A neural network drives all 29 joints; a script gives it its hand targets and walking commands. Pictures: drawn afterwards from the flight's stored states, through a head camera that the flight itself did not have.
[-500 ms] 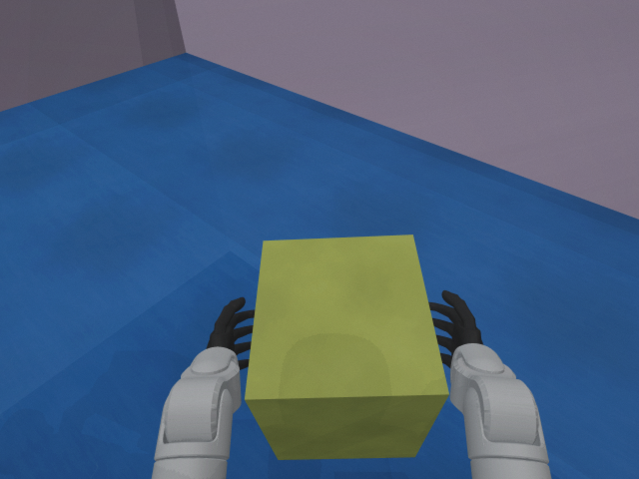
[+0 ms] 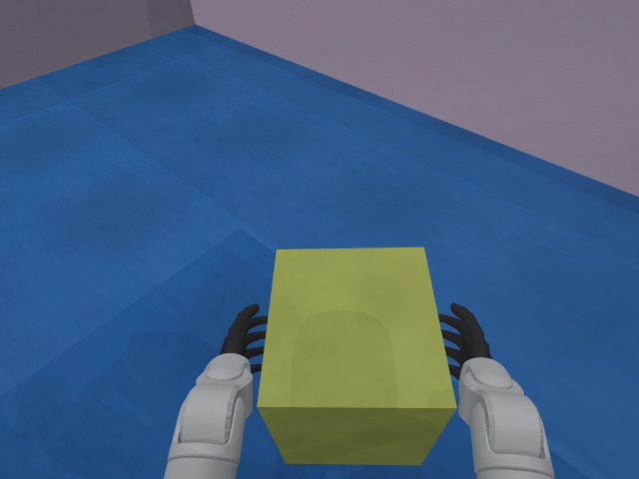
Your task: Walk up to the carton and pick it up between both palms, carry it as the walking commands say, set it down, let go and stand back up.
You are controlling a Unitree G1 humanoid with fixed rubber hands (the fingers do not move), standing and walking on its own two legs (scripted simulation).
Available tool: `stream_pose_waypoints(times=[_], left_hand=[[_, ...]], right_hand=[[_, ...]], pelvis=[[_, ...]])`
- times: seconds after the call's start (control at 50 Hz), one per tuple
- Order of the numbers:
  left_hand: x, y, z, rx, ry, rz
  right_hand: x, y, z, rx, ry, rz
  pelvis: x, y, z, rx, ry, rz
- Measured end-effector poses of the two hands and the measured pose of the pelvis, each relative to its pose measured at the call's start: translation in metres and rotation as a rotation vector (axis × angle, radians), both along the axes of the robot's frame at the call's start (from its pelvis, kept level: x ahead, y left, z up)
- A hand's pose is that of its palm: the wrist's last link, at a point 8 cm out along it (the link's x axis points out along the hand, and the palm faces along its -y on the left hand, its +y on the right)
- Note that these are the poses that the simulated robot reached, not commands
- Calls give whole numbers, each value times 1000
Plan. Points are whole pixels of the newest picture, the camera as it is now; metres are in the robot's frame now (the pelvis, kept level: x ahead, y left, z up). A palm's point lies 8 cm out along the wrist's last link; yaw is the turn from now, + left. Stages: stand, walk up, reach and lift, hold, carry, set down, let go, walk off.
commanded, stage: set down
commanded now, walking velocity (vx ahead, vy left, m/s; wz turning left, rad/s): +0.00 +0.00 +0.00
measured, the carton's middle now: (351, 361) +0.30 -0.03 -0.05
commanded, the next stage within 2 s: none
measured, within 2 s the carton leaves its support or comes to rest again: neither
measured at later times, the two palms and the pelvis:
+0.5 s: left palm (234, 351) +0.30 +0.13 -0.02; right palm (449, 341) +0.30 -0.17 +0.00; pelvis +0.00 -0.02 +0.00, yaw +4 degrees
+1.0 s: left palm (258, 353) +0.35 +0.11 -0.11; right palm (442, 346) +0.33 -0.18 -0.09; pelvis -0.03 -0.01 -0.06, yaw +3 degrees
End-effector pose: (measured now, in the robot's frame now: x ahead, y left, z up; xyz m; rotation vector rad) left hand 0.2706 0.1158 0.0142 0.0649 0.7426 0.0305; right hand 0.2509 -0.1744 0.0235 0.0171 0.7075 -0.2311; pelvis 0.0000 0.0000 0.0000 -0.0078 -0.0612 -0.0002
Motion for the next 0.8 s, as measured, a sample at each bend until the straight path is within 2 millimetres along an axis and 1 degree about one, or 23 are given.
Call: stream_pose_waypoints(times=[0.04,0.08,0.18,0.26,0.36,0.44,0.54,0.6,0.72,0.8], left_hand=[[-5,2,3,0,-24,21],[-6,3,7,-5,-48,40],[6,3,5,-3,-48,49],[18,0,3,10,-43,32],[27,-2,-7,27,-13,14],[30,4,-22,37,9,7],[34,13,-38,30,5,19],[37,15,-47,26,-3,18],[45,9,-72,-13,2,23],[52,2,-90,-19,-7,23]], right_hand=[[0,2,3,10,-25,11],[6,3,8,0,-48,36],[26,3,13,-32,-46,79],[37,-1,10,-30,-38,74],[41,-2,-5,-27,-7,69],[45,3,-20,-40,16,82],[52,13,-34,-46,12,94],[56,15,-41,-49,3,92],[59,9,-61,-34,4,53],[66,2,-77,-20,-8,37]], pelvis=[[2,-3,1,7,-12,16],[2,-6,2,9,-26,32],[-2,-15,1,8,-52,61],[-4,-19,0,-1,-46,70],[-2,-21,-1,-7,-24,62],[-1,-20,-2,-9,13,60],[-2,-15,-5,-14,88,70],[-3,-12,-8,-18,142,80],[-12,-8,-19,-21,234,76],[-21,-7,-30,-21,297,68]])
